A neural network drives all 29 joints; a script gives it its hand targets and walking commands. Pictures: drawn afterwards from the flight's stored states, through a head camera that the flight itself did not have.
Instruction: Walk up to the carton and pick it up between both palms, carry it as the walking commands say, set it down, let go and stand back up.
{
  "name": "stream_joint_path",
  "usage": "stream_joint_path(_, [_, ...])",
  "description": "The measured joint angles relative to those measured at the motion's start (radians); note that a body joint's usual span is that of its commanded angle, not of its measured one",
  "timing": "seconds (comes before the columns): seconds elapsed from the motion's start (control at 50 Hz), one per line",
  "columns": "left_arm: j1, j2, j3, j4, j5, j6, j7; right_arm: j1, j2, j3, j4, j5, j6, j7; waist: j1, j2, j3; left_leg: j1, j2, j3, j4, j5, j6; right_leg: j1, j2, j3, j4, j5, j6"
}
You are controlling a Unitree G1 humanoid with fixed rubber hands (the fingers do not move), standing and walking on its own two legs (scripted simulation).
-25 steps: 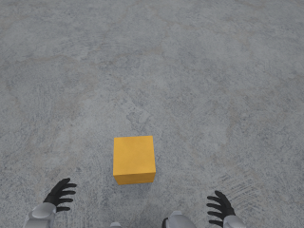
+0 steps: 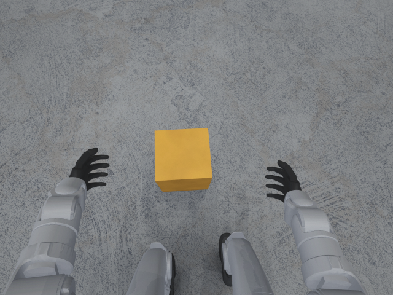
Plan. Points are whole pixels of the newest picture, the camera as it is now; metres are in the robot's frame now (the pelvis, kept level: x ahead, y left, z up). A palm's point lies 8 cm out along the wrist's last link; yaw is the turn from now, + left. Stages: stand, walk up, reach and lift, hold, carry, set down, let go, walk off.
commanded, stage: reach and lift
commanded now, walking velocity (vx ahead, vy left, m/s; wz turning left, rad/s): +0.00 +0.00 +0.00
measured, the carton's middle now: (183, 162) +0.53 +0.04 -0.57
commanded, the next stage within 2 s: none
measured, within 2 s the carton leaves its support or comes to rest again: neither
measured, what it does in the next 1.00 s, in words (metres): stands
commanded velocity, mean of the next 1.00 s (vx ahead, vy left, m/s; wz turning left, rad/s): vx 0.00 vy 0.00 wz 0.00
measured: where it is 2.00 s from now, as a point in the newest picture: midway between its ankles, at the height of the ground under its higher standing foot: (198, 278)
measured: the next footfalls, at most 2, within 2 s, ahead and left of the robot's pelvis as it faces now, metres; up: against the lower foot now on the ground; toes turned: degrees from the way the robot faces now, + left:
none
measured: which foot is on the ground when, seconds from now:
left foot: down 0.00-1.00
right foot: down 0.00-1.00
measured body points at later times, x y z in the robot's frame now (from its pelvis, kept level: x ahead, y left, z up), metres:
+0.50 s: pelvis +0.00 -0.01 -0.02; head +0.27 -0.01 +0.33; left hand +0.49 +0.24 -0.11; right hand +0.47 -0.19 -0.14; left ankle +0.03 +0.12 -0.66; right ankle +0.10 -0.14 -0.66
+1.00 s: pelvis +0.00 -0.01 -0.05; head +0.33 +0.01 +0.26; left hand +0.54 +0.23 -0.17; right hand +0.54 -0.18 -0.17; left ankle +0.03 +0.12 -0.66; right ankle +0.10 -0.15 -0.66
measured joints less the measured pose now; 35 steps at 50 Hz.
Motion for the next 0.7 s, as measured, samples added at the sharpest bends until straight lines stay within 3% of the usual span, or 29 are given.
stream_joint_path(0.32, [-0.338,0.056,0.056,0.216,-0.038,-0.113,-0.012,-0.313,0.004,-0.042,0.128,-0.004,-0.100,-0.066,0.008,0.007,-0.046,-0.231,0.004,-0.037,0.029,0.030,-0.019,-0.213,0.003,-0.034,0.013,0.029,-0.016])
stream_joint_path(0.52, [-0.531,0.093,0.083,0.291,-0.052,-0.164,-0.003,-0.534,-0.046,-0.094,0.214,-0.018,-0.156,-0.066,0.026,0.001,-0.032,-0.339,0.003,-0.040,0.028,0.043,-0.021,-0.317,0.003,-0.037,0.008,0.043,-0.019])
stream_joint_path(0.7, [-0.648,0.079,0.124,0.282,-0.035,-0.203,0.021,-0.680,-0.055,-0.175,0.250,-0.060,-0.211,-0.050,0.030,-0.003,-0.043,-0.454,-0.003,-0.050,0.030,0.051,-0.023,-0.425,0.001,-0.038,0.007,0.049,-0.017])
